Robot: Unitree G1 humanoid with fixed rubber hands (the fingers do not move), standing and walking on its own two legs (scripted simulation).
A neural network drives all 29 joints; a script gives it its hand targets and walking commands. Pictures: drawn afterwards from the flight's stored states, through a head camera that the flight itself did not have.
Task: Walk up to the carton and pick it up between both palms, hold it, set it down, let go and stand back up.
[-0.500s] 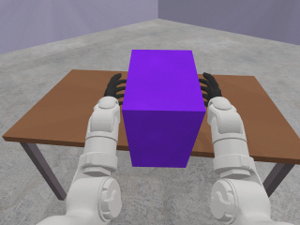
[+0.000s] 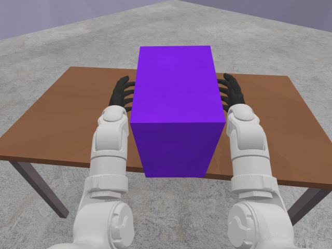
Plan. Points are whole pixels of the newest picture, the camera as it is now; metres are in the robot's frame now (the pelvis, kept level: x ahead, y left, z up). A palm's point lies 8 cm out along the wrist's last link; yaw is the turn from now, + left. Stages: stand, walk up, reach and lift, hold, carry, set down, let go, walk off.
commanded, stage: set down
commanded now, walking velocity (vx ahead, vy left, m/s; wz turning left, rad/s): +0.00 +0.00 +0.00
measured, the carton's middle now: (175, 117) +0.45 +0.02 +0.11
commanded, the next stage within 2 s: none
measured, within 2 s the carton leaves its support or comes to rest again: neither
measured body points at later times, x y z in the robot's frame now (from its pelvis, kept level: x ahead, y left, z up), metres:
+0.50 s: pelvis +0.00 +0.01 +0.00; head -0.03 +0.00 +0.45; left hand +0.39 +0.15 +0.17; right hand +0.41 -0.12 +0.18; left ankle -0.01 +0.11 -0.76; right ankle +0.01 -0.09 -0.76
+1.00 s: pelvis +0.00 +0.00 +0.00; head +0.03 -0.01 +0.45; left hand +0.44 +0.15 +0.14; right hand +0.46 -0.13 +0.16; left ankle -0.01 +0.11 -0.76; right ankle +0.00 -0.09 -0.76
